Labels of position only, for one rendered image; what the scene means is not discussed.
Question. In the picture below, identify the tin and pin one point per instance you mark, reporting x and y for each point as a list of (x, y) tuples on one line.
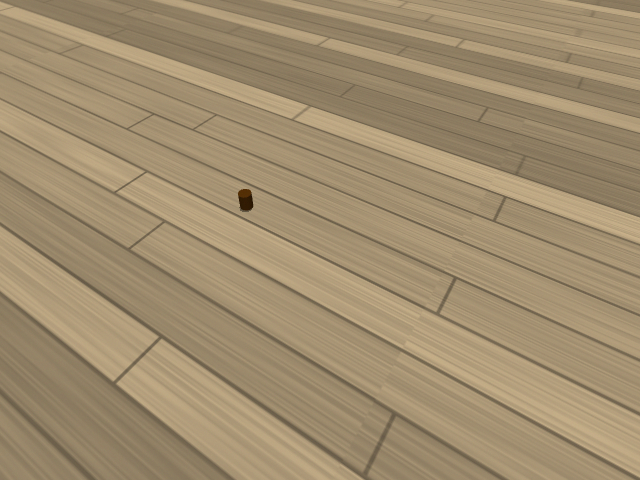
[(245, 199)]

